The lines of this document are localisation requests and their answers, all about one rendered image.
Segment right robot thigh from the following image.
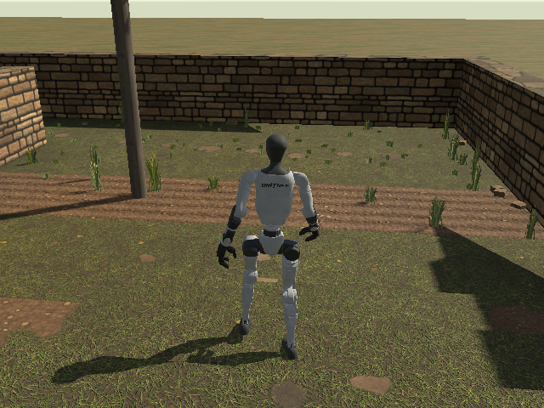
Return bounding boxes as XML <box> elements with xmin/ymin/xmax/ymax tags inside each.
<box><xmin>281</xmin><ymin>239</ymin><xmax>300</xmax><ymax>304</ymax></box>

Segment humanoid robot head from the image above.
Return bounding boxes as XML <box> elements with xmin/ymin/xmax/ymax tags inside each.
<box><xmin>261</xmin><ymin>134</ymin><xmax>290</xmax><ymax>175</ymax></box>

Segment right robot hand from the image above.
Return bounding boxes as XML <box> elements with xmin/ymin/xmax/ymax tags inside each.
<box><xmin>299</xmin><ymin>227</ymin><xmax>319</xmax><ymax>241</ymax></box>

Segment robot left forearm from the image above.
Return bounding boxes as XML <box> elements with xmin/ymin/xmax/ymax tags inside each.
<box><xmin>220</xmin><ymin>205</ymin><xmax>241</xmax><ymax>247</ymax></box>

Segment robot left upper arm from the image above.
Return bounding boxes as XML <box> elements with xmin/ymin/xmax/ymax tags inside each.
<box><xmin>234</xmin><ymin>170</ymin><xmax>258</xmax><ymax>218</ymax></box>

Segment robot right forearm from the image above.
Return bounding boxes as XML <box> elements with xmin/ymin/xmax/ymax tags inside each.
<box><xmin>306</xmin><ymin>205</ymin><xmax>319</xmax><ymax>231</ymax></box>

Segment left robot hand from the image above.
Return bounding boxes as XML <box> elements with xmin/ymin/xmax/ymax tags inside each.
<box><xmin>217</xmin><ymin>242</ymin><xmax>236</xmax><ymax>269</ymax></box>

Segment robot right upper arm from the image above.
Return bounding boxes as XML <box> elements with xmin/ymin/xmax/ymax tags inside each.
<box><xmin>292</xmin><ymin>172</ymin><xmax>315</xmax><ymax>218</ymax></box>

